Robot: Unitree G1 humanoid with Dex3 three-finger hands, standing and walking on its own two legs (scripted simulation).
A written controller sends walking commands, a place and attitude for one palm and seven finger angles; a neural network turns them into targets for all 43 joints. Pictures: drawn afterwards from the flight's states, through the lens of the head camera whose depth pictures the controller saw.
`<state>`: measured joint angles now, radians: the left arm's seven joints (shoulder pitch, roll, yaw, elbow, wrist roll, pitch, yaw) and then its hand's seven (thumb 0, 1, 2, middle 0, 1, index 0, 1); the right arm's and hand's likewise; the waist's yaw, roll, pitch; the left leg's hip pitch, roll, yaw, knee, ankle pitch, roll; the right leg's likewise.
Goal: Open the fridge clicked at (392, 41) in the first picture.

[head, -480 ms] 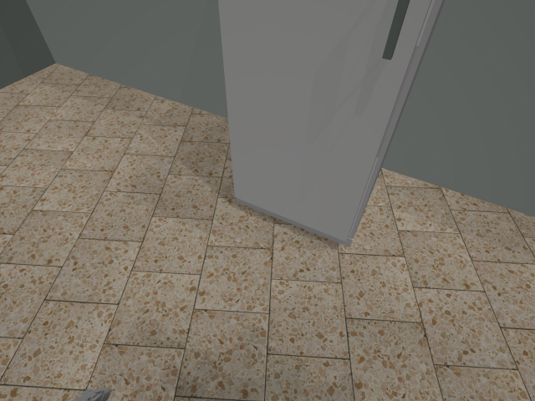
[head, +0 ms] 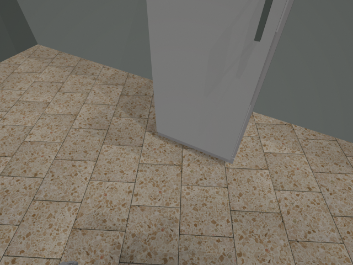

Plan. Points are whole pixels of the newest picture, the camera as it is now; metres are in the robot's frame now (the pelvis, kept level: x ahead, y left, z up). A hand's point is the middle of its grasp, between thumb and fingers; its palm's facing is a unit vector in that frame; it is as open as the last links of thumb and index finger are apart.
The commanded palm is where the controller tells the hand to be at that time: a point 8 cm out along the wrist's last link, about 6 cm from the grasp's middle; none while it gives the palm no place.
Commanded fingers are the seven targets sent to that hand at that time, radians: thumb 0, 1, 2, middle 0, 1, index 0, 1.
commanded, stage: stand and wait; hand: right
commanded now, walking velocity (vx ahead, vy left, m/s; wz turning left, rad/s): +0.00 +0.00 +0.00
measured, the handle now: out of the picture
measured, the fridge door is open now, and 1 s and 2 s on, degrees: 0 0 0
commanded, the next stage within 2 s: look at it before walking up in 0.44 s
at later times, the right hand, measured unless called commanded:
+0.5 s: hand out of the picture +0.06 -0.23 -0.15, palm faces -0.03 +0.94 -0.33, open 7.4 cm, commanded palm none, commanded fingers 0.00 -0.90 -0.90 0.20 0.30 0.20 0.30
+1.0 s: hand out of the picture +0.06 -0.24 -0.15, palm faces -0.03 +0.95 -0.32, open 7.4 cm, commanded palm none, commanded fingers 0.00 -0.90 -0.90 0.20 0.30 0.20 0.30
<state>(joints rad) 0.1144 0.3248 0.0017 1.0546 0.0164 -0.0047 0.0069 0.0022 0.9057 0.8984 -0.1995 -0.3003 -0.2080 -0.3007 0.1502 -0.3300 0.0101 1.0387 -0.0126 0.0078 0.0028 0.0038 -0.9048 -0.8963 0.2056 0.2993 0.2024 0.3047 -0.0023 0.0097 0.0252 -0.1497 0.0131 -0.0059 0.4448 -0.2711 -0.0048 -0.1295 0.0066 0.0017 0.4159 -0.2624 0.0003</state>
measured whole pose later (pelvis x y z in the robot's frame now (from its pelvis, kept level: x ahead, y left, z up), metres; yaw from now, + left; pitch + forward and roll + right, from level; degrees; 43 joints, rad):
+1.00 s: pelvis -0.01 +0.01 +0.00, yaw +0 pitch -2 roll +0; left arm 0.13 0.33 0.00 1.11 0.01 -0.01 0.00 0.00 0.91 0.90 -0.20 -0.30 -0.21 -0.30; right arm 0.15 -0.34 0.01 1.09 -0.01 0.00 0.00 0.00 -0.91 -0.90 0.20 0.30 0.20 0.30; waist 0.00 0.01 0.03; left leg -0.13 0.00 -0.01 0.38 -0.21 0.00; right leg -0.11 -0.01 0.00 0.36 -0.21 0.01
